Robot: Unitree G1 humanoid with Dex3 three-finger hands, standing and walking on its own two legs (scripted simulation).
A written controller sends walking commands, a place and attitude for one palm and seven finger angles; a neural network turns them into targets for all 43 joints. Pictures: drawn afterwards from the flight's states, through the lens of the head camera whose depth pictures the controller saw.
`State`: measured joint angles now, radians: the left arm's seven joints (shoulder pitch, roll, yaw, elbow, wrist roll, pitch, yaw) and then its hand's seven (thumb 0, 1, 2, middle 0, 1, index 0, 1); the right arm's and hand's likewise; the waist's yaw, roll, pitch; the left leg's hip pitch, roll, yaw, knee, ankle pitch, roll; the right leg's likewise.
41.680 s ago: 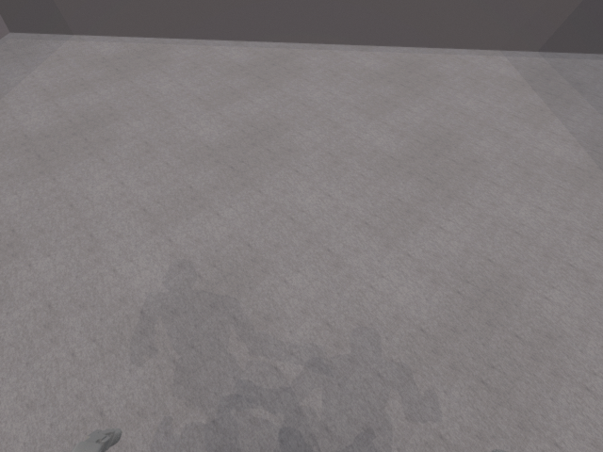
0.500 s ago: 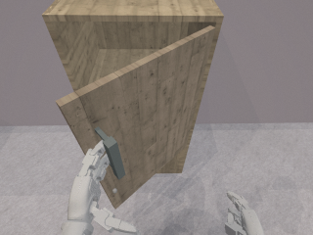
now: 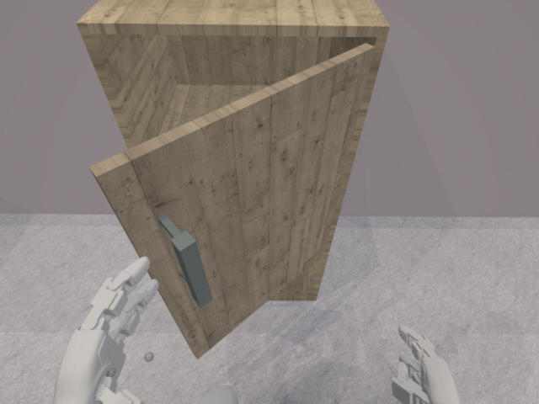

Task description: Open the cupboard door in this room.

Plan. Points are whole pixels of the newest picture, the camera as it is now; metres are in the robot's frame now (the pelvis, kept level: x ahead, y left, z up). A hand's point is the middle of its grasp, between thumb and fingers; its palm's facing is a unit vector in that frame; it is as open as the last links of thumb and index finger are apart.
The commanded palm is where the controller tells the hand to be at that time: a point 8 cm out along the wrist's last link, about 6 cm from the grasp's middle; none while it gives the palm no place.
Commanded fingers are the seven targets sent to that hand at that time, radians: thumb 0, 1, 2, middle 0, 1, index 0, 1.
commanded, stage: slide the hand sideways off the handle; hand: left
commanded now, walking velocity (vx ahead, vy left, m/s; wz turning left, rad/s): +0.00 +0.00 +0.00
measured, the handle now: (186, 263) +0.28 +0.14 +0.09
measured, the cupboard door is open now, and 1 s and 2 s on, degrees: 42 42 42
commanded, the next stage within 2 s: draw the hand back to the body in 0.24 s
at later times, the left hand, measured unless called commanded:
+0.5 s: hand (110, 364) +0.15 +0.19 +0.10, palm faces +0.04 -1.00 -0.05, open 16.3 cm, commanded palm +0.12 +0.24 +0.11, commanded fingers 0.00 -0.50 0.30 -0.15 -0.30 -0.15 -0.30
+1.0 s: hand (43, 331) +0.17 +0.24 +0.15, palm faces +0.24 -0.93 -0.29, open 15.3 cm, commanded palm +0.13 +0.29 +0.18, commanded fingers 0.00 -0.01 0.51 -0.17 -0.30 -0.17 -0.30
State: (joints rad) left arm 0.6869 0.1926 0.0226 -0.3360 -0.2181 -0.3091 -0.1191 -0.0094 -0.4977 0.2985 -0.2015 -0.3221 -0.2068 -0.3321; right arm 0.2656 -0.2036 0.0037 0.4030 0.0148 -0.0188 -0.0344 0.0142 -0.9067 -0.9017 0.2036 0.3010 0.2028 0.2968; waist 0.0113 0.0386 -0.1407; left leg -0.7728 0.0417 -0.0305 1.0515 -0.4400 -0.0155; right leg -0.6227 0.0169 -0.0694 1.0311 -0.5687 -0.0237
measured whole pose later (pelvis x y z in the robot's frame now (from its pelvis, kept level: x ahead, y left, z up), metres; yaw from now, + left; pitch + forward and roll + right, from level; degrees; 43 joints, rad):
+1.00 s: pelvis +0.00 +0.02 +0.04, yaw +0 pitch +3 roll -3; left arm 0.66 0.32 0.20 -0.49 -0.13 -0.05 0.03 -0.01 -0.31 0.38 -0.16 -0.30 -0.16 -0.31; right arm 0.26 -0.21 0.06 0.47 0.03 -0.11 -0.12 0.02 -0.91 -0.90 0.20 0.30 0.20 0.30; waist 0.05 0.05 -0.11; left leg -0.53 0.03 -0.01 0.83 -0.35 0.01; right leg -0.36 0.01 -0.05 0.76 -0.44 0.01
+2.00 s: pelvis +0.03 -0.01 +0.07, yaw -1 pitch -4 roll +0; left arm 0.47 0.35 0.35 -0.39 -0.09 -0.06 0.10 0.02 0.89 0.90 -0.21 -0.30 -0.21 -0.31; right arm 0.18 -0.23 0.01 0.62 0.00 -0.06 -0.10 0.01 -0.91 -0.90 0.20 0.30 0.20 0.30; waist 0.07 0.06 0.01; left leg -0.14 0.04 0.02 0.42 -0.22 -0.02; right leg -0.01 0.02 -0.02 0.38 -0.31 -0.03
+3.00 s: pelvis -0.16 +0.07 +0.06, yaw +0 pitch -1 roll -4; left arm 0.45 0.42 0.44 -0.48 -0.05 -0.18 0.16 0.02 0.89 0.90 -0.21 -0.30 -0.21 -0.31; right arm 0.14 -0.18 0.00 0.60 -0.02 -0.09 -0.07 0.01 -0.91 -0.90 0.20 0.30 0.20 0.30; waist 0.02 0.00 0.07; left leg -0.40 0.01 0.02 0.52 -0.10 0.08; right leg -0.39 0.08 0.06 0.91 -0.45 0.01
